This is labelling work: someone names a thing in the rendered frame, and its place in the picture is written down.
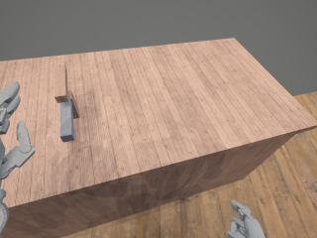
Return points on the robot left hand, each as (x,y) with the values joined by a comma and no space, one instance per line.
(9,102)

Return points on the tap lever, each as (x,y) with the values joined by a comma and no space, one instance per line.
(66,131)

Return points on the robot right hand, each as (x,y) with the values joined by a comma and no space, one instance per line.
(249,229)

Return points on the counter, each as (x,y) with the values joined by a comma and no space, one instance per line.
(152,125)

